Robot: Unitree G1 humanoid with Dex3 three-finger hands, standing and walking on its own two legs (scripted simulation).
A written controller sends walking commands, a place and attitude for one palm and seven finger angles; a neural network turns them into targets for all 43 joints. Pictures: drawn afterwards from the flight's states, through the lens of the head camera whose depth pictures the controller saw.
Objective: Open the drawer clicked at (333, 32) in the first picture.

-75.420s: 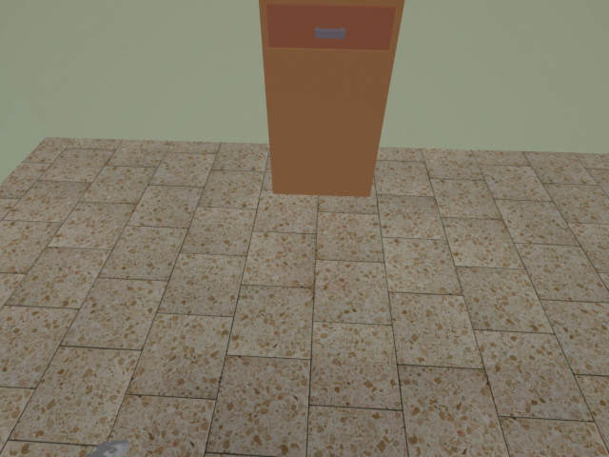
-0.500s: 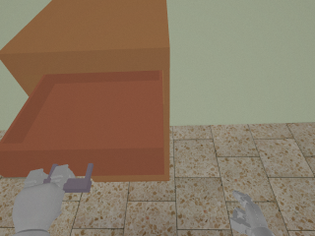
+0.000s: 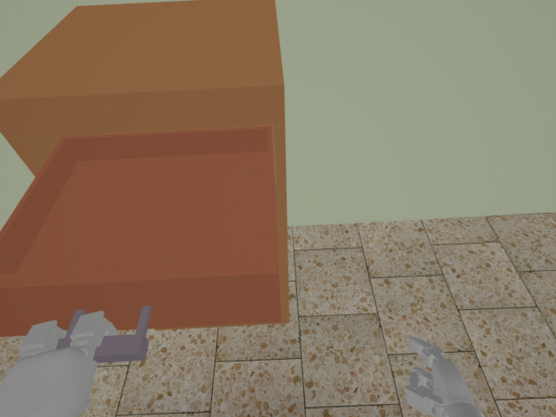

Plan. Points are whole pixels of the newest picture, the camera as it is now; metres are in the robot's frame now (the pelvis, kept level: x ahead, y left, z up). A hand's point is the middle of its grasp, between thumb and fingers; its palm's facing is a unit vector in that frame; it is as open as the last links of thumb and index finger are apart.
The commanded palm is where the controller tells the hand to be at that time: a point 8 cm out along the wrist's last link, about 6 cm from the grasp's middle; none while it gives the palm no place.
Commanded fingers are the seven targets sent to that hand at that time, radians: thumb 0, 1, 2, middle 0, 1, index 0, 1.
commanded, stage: pull the drawer open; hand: left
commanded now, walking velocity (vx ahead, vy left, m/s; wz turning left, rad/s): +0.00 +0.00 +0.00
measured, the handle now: (107, 332) +0.20 +0.25 +0.05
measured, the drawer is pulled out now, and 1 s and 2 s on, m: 0.30 0.30 0.30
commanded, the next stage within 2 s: open the thumb to release the handle in 0.08 s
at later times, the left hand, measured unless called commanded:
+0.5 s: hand (65, 383) +0.15 +0.29 +0.03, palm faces +0.01 -0.06 -1.00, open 8.4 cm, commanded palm +0.12 +0.28 +0.09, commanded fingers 0.00 -0.29 0.39 -0.31 -1.22 -0.31 -1.22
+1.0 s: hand (75, 385) +0.15 +0.27 +0.03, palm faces +0.04 -0.05 -1.00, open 13.8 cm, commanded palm +0.12 +0.27 +0.09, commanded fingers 0.00 -0.50 0.30 -0.30 -1.20 -0.30 -1.20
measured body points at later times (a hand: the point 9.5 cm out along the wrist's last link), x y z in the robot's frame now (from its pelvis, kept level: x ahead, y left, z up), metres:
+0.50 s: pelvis +0.00 +0.00 +0.00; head +0.03 -0.02 +0.45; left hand +0.14 +0.28 +0.09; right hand +0.22 -0.20 -0.10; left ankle -0.02 +0.10 -0.71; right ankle -0.02 -0.10 -0.71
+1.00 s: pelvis -0.02 -0.01 +0.00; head +0.01 -0.02 +0.45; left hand +0.14 +0.27 +0.09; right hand +0.21 -0.21 -0.09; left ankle -0.02 +0.10 -0.71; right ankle -0.02 -0.10 -0.71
